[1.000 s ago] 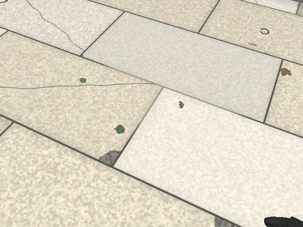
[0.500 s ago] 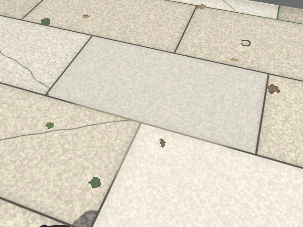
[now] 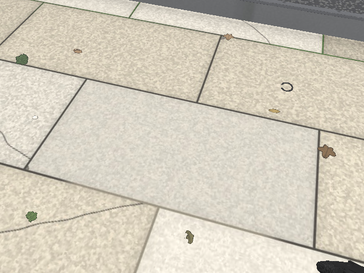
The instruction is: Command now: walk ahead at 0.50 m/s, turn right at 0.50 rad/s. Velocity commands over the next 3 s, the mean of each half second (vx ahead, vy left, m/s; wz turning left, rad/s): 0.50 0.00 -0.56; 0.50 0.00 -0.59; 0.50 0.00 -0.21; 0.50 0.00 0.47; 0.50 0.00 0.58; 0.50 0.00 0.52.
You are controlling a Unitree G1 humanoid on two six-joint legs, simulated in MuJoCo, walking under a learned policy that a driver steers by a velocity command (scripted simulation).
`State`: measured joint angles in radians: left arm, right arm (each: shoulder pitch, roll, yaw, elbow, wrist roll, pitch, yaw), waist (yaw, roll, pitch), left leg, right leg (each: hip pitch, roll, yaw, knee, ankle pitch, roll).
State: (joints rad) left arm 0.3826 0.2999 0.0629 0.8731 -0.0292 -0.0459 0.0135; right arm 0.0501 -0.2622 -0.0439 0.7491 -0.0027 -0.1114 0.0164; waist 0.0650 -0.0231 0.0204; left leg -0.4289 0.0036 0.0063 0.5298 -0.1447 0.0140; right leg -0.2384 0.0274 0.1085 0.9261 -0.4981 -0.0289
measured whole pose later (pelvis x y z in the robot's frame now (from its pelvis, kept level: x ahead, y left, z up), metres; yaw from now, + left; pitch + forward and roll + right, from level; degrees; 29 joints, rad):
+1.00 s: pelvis +0.53 -0.14 -0.01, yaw -36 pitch +2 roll +1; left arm 0.38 0.31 0.08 0.74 -0.03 -0.02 0.02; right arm 0.05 -0.28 -0.05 0.73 -0.01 -0.12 0.03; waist 0.06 -0.03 0.01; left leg -0.44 -0.04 0.00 0.54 -0.14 0.02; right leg -0.21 0.08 0.20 0.92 -0.51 -0.04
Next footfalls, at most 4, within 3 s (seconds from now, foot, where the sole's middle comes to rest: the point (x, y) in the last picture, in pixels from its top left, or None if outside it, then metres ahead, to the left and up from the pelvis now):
0.44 right None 0.36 -0.18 -0.77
0.94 left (227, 213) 0.71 -0.12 -0.77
1.44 right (325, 215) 0.73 -0.50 -0.77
1.94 left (294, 138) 1.11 -0.43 -0.77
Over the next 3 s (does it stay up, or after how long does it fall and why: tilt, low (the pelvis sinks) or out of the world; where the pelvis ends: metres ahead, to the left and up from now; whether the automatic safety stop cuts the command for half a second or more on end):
stays up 1.47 -0.54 0.00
